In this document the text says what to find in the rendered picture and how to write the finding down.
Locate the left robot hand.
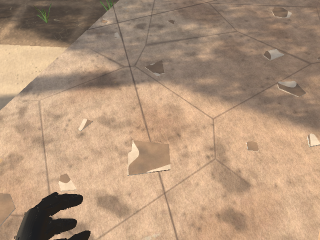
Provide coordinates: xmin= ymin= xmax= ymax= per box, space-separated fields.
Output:
xmin=14 ymin=192 xmax=91 ymax=240

